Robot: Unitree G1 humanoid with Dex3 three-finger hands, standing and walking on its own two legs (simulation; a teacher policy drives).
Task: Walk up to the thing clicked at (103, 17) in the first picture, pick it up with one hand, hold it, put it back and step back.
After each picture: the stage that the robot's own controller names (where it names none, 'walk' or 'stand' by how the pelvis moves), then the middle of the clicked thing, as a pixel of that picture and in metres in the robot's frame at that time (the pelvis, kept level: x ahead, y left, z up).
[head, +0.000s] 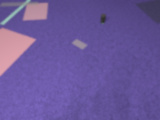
stand; (103, 18) +1.85 -0.24 -0.72
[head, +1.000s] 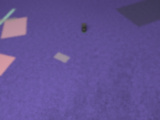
walk; (84, 27) +1.73 +0.11 -0.70
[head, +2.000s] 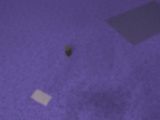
walk; (68, 51) +1.16 +0.26 -0.71
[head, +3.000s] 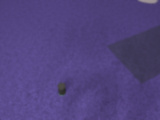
walk; (61, 89) +0.69 +0.21 -0.70
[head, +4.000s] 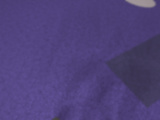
stand; out of the picture +0.40 +0.21 -0.69
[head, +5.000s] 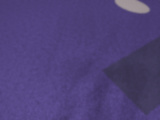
stand; out of the picture +0.35 +0.22 -0.73
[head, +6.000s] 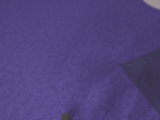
stand; (66, 119) +0.43 +0.18 -0.72
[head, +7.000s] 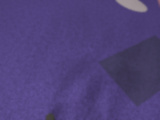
stand; out of the picture +0.43 +0.18 -0.71
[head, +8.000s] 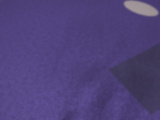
stand; out of the picture +0.41 +0.19 -0.71
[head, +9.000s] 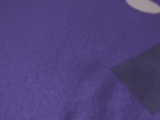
stand; out of the picture +0.38 +0.19 -0.72
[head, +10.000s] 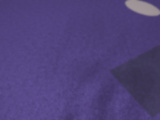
stand; out of the picture +0.38 +0.19 -0.72
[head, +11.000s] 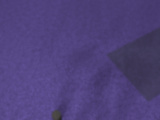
go down; (57, 116) +0.40 +0.19 -0.69
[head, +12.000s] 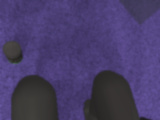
go down; (13, 53) +0.45 +0.22 -0.27
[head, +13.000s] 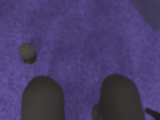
close in; (28, 54) +0.46 +0.21 -0.28
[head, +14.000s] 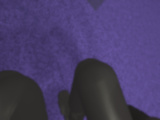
close in; out of the picture +0.44 +0.25 -0.22
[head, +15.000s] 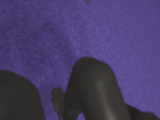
close; out of the picture +0.43 +0.26 -0.23
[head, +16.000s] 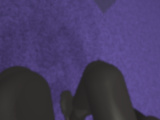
lift; out of the picture +0.40 +0.24 -0.22
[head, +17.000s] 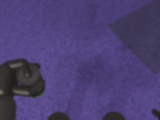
lift; (32, 82) +0.33 +0.18 -0.01
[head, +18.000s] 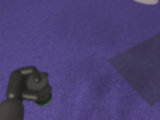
hold; (40, 90) +0.32 +0.17 +0.01
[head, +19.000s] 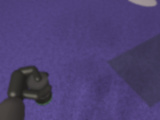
hold; (40, 89) +0.32 +0.17 +0.00
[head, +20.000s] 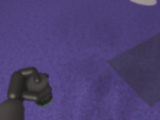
crouch; (40, 90) +0.32 +0.17 +0.00
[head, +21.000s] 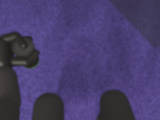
crouch; (27, 54) +0.43 +0.19 -0.08
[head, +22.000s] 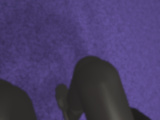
lower; out of the picture +0.45 +0.26 -0.23
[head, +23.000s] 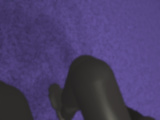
lower; out of the picture +0.46 +0.28 -0.23
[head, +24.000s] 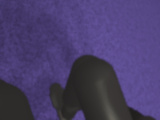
lower; out of the picture +0.46 +0.28 -0.23
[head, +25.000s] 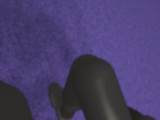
lower; out of the picture +0.46 +0.28 -0.24
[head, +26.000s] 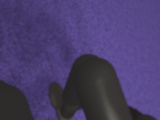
loosen; out of the picture +0.45 +0.28 -0.24
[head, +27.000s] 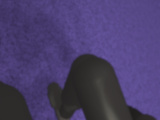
withdraw; out of the picture +0.45 +0.27 -0.24
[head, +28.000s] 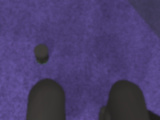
walk; (41, 54) +0.48 +0.20 -0.33
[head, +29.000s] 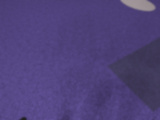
stand; out of the picture +0.40 +0.17 -0.66
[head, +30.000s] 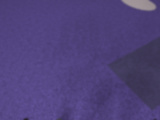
stand; out of the picture +0.42 +0.18 -0.67
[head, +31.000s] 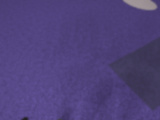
stand; out of the picture +0.41 +0.18 -0.67
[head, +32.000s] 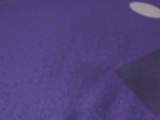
stand; out of the picture +0.43 +0.17 -0.72
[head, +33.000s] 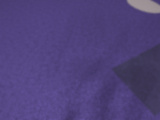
stand; out of the picture +0.39 +0.18 -0.73
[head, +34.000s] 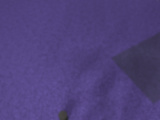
walk; (63, 117) +0.42 +0.18 -0.72
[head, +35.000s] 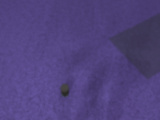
walk; (64, 90) +0.57 +0.14 -0.70
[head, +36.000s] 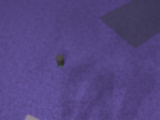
walk; (60, 61) +0.85 +0.27 -0.69
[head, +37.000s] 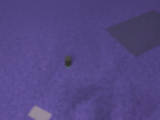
stand; (68, 61) +1.03 +0.18 -0.71
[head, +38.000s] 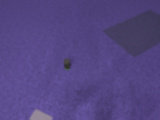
stand; (67, 64) +1.03 +0.19 -0.73
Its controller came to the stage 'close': yes
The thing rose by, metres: 0.72
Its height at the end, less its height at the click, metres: +0.00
